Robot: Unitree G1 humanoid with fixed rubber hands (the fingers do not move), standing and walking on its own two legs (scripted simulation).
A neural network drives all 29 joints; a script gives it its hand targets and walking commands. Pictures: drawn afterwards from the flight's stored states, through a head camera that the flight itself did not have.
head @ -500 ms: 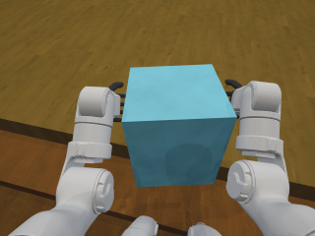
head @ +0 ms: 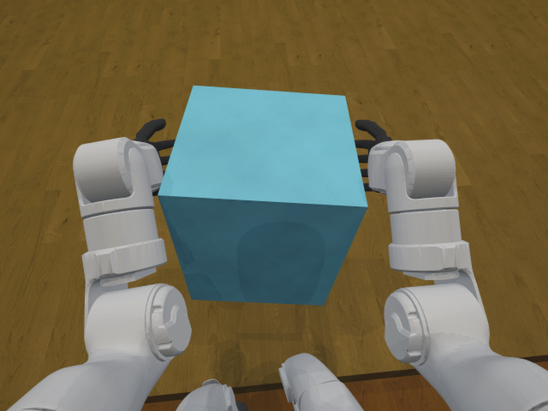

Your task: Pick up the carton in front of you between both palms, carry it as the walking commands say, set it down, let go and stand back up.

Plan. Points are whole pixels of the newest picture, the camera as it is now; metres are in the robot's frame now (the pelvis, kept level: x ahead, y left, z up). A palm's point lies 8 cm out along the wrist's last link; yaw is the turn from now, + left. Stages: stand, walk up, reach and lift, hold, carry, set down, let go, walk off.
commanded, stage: carry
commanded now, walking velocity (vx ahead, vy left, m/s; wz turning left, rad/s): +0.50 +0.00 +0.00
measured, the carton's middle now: (263, 204) +0.38 -0.04 +0.07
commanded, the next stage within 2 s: none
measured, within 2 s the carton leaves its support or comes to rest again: neither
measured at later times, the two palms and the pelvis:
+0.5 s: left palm out of the picture +0.68 +0.09 +0.31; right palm out of the picture +0.72 -0.21 +0.31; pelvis +0.32 -0.10 +0.15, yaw +0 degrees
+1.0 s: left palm out of the picture +0.98 +0.08 +0.36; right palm out of the picture +0.97 -0.22 +0.36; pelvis +0.61 -0.06 +0.21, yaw -2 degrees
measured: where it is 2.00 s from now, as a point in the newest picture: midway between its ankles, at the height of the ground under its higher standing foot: (249, 134)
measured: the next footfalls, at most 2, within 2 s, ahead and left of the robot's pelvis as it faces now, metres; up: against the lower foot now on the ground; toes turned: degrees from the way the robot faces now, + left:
right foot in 0.34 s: +0.46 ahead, -0.17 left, +0.16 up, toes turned -7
left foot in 0.88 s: +0.70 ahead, +0.03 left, +0.16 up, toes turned +5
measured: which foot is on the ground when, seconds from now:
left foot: down 0.00-0.34, up 0.36-0.86, down 0.88-1.00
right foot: up 0.00-0.32, down 0.34-0.90, up 0.92-1.00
